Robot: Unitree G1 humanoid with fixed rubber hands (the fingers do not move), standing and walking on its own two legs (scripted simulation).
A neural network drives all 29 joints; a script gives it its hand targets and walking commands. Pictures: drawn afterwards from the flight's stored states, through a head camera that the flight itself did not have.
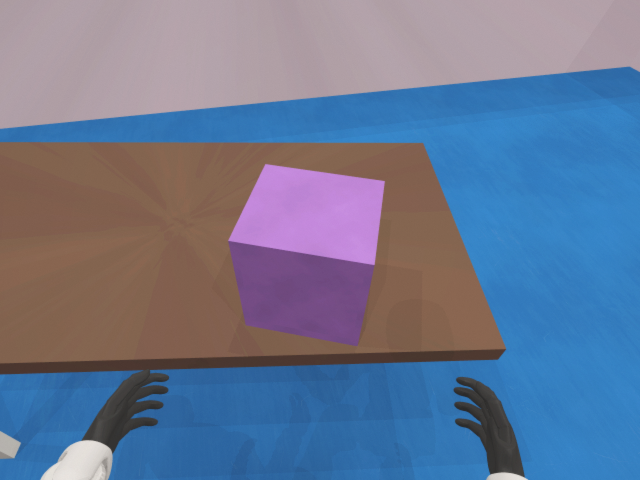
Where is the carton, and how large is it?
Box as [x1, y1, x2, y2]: [228, 164, 384, 345]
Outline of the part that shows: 265,164 228,240 245,323 247,325 357,345 374,265 384,181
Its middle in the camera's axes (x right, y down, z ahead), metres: -0.01 +0.03 +0.65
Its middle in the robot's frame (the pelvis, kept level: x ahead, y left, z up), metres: +0.48 +0.05 -0.03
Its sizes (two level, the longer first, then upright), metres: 0.199 0.178 0.220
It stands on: a table, 0.64 m high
